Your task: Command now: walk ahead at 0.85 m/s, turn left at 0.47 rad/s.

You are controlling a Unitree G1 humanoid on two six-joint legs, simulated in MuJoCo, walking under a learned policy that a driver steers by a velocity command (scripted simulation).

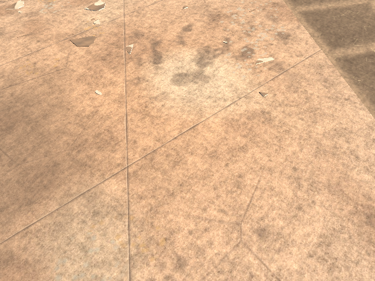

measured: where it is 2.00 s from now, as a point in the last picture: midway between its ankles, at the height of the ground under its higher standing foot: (155, 90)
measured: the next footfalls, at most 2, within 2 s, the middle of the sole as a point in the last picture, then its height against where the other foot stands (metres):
left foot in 0.20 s outside the picture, level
right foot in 0.64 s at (197, 216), level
